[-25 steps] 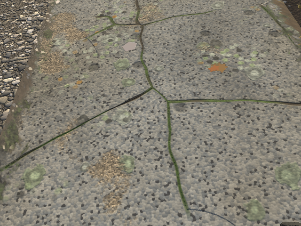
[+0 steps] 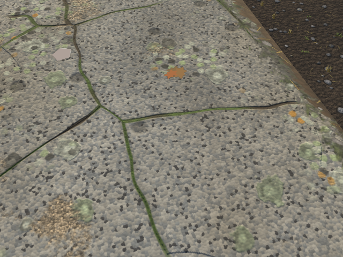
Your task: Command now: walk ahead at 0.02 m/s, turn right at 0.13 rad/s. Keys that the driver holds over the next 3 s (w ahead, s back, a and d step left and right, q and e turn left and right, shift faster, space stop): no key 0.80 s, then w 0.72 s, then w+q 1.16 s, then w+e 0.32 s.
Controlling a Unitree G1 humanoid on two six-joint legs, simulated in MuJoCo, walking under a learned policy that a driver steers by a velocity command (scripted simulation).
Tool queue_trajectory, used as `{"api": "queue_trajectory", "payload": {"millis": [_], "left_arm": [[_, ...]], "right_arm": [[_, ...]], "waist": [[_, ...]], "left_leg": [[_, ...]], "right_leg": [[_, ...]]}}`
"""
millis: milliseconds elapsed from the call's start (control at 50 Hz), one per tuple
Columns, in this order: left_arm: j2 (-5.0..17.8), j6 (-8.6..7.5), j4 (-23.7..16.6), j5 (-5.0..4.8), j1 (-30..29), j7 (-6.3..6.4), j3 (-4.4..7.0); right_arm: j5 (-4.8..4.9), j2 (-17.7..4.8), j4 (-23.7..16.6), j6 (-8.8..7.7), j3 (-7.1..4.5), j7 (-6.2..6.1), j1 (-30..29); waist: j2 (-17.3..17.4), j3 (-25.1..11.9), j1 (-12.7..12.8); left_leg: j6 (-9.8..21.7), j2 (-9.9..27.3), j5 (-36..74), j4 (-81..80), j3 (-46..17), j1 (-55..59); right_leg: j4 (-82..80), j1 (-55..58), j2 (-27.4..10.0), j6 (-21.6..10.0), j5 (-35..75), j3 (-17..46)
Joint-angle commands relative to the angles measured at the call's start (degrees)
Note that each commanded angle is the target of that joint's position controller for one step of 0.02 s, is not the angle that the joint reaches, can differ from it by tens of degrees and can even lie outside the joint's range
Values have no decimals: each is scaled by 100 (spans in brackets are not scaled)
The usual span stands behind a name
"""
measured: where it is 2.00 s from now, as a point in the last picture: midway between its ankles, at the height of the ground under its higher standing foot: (171, 218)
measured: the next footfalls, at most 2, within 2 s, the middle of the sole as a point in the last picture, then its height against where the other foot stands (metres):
right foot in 0.06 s outside the picture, level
right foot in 1.52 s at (208, 240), level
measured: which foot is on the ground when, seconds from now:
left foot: down 0.00-1.00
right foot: up 0.00-0.04, down 0.06-1.00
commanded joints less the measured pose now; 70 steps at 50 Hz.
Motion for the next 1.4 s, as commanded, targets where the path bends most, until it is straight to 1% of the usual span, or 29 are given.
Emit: {"api": "queue_trajectory", "payload": {"millis": [20, 40, 60, 80, 100, 120, 140, 180, 220, 400, 800, 820, 860, 900, 920, 960, 980, 1020, 1040, 1060, 1080, 1100, 1120, 1160, 1180, 1240, 1300, 1360, 1400], "left_arm": [[369, -51, -24, 14, 733, -33, 91], [384, -48, -11, 53, 682, -53, 91], [516, -46, -124, 135, 490, -52, 94], [904, -31, -232, 163, 252, -28, 163], [745, -57, -149, 160, 133, -65, 133], [464, -110, -197, 181, 21, -103, 58], [389, -161, -156, 203, 23, -117, 32], [423, -270, -120, 162, 63, -121, 31], [424, -322, -56, 121, 234, -107, 25], [347, -347, 139, 84, 332, -119, -2], [300, -369, 1014, 61, 483, -88, -76], [286, -361, 1109, 56, 591, -82, -79], [507, -326, 1156, -6, 628, -57, -4], [782, -372, 1188, -66, 853, -42, 80], [903, -431, 1222, -100, 888, -38, 130], [779, -547, 1186, -99, 723, -52, 120], [737, -565, 1145, -132, 580, -71, 118], [679, -548, 1027, -166, 192, -108, 99], [492, -577, 950, -121, 59, -126, 39], [105, -649, 734, -67, -34, -137, -65], [214, -737, 634, -178, -79, -108, -22], [358, -798, 691, -308, 50, -137, 21], [369, -838, 770, -314, 135, -184, 24], [454, -872, 777, -172, -27, -208, 103], [421, -856, 774, -130, -74, -246, 120], [150, -778, 648, -99, -420, -311, 69], [-48, -774, 359, -110, -1170, -332, -37], [-43, -791, 192, -150, -1706, -405, -83], [4, -809, 84, -175, -1938, -468, -91]], "right_arm": [[63, -929, -324, -17, -165, -66, -374], [88, -837, -296, -9, -116, -67, -342], [72, -684, -222, -30, -45, -46, -170], [-7, -644, -209, -59, -30, -9, 6], [-20, -572, -165, -61, -22, -1, -28], [-37, -630, -128, -52, -20, -11, -146], [-21, -621, -74, -44, -22, -23, -142], [2, -664, 57, -25, -30, -61, 6], [14, -670, 169, -37, -30, -66, 63], [72, -721, 654, 67, -41, -140, 88], [83, -736, 1364, 195, -65, -289, 113], [85, -673, 1428, 202, -52, -292, 220], [137, -653, 1439, 192, -68, -288, 208], [159, -587, 1234, 39, -56, -234, -123], [184, -531, 1139, -67, -40, -188, -226], [255, -542, 1101, -250, -52, -86, -137], [276, -522, 1136, -323, -52, -37, 26], [250, -568, 1585, -382, -137, 1, 1010], [199, -738, 1785, -375, -214, 2, 1617], [214, -1358, 1882, -376, -367, -9, 2352], [121, -1368, 1861, -450, -306, 50, 2521], [108, -1046, 1703, -535, -191, 50, 2001], [126, -820, 1535, -578, -129, 56, 1639], [124, -649, 1396, -578, -44, 84, 1396], [104, -527, 1405, -533, 3, 72, 1516], [72, -665, 1434, -442, 18, -45, 1908], [53, -808, 1336, -378, 17, -140, 1963], [97, -871, 1352, -364, -1, -169, 2259], [144, -860, 1388, -346, -20, -175, 2390]], "waist": [[885, -1102, 295], [811, -1043, 324], [592, -964, 267], [-70, -797, -20], [-574, -691, -110], [-492, -500, -26], [-459, -383, -21], [-395, -281, -38], [-232, -381, 2], [80, -544, 8], [59, -375, -20], [13, -485, -15], [-287, -177, 59], [-803, 322, 235], [-975, 554, 259], [-896, 703, 136], [-786, 633, 14], [-500, 233, -428], [-50, -30, -632], [1503, -335, -778], [1673, -430, -764], [998, -52, -454], [743, 109, -286], [547, 205, -164], [616, 119, -169], [566, 55, -240], [508, 221, -368], [585, 378, -496], [587, 478, -463]], "left_leg": [[987, 1258, 662, -622, -1134, 433], [795, 1153, 37, -619, -1088, 209], [437, 1012, -691, -604, -1030, -104], [91, 620, -1433, -385, -647, -250], [-149, 326, -1304, -253, -242, 298], [-242, 298, -1023, -102, -232, 511], [-217, 306, -861, -39, -237, 560], [-139, 344, -489, 26, -283, 532], [-109, 366, -173, 62, -299, 555], [-153, 413, 591, 194, -339, 914], [-190, 389, 486, 55, -332, 1027], [-186, 296, -63, 90, -224, 1046], [-146, -35, -1783, 558, 118, 511], [-98, -82, -2023, 1390, 286, -428], [-16, 116, -1814, 1779, 131, -665], [180, 402, -2018, 1846, -72, -1010], [269, 430, -2013, 1380, -33, -754], [228, 84, -890, 244, 294, 1173], [254, 345, -819, 0, -286, 1997], [864, 1542, -1788, -957, -2450, 2780], [1453, 2335, -2162, -1590, -4213, 2919], [1424, 2378, -2259, -1543, -3884, 2657], [1207, 2099, -2156, -1554, -3193, 2467], [861, 1729, -1038, -1657, -2160, 2244], [762, 1517, -434, -1680, -1722, 2163], [837, 1360, 1012, -1739, -1094, 2151], [806, 1225, 1201, -1914, -701, 1756], [815, 1265, 1033, -2071, -532, 1640], [813, 1432, 1192, -2010, -494, 1921]], "right_leg": [[-1380, 1134, 48, -142, 1244, -321], [-1804, 1447, 70, -258, 1567, -332], [-2018, 1708, -203, -430, 1950, 16], [-2026, 1473, -656, -695, 1921, 502], [-2114, 670, -580, -862, 766, 459], [-2249, 363, -438, -814, 210, 382], [-2280, 247, -372, -710, 186, 332], [-2161, 307, -316, -598, 845, 272], [-1994, 506, -280, -577, 1402, 210], [-1867, 731, -169, -599, 2359, 62], [-2144, 741, -64, -556, 2155, -126], [-2227, 786, -28, -581, 1544, -148], [-2527, 595, -159, -872, -640, 203], [-3249, 572, -968, -1388, -2165, 1380], [-3494, 481, -1411, -1659, -2245, 1982], [-3459, 720, -1635, -1770, -1503, 2111], [-3307, 754, -1526, -1653, -1127, 1823], [-2699, -12, -891, -1281, -254, 885], [-1732, -461, -481, -1054, 549, 334], [247, -1468, 313, -580, 404, -607], [1643, -2182, 484, -530, -700, -163], [2339, -2588, 111, -673, -387, 224], [2425, -2672, -151, -795, 212, 180], [1979, -2603, -512, -828, 1109, -43], [1784, -2384, -569, -775, 1357, -175], [1208, -2392, -571, -515, 1775, -483], [-33, -2117, -442, -384, 2380, -670], [-860, -1707, -256, -419, 2859, -827], [-1179, -1688, -222, -538, 2894, -756]]}}
Over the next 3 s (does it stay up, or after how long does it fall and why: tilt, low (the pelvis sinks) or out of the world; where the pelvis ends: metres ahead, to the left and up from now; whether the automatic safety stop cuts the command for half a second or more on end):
stays up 1.08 0.25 0.00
